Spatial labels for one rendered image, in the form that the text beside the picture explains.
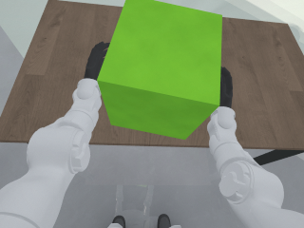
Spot robot left forearm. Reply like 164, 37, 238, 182
27, 78, 102, 167

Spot left robot upper arm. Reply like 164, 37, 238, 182
0, 127, 90, 228

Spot right robot upper arm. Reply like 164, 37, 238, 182
218, 161, 304, 228

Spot robot right hand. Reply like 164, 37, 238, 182
219, 66, 233, 108

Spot robot right forearm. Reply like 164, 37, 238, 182
207, 106, 266, 178

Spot robot foot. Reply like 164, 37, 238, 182
112, 215, 125, 228
157, 214, 171, 228

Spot table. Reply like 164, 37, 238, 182
0, 0, 304, 165

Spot robot left hand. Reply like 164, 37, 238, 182
84, 41, 110, 81

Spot carton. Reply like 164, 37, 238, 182
97, 0, 222, 140

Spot robot left foot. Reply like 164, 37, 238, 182
112, 215, 125, 228

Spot robot right foot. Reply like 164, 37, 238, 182
157, 214, 171, 228

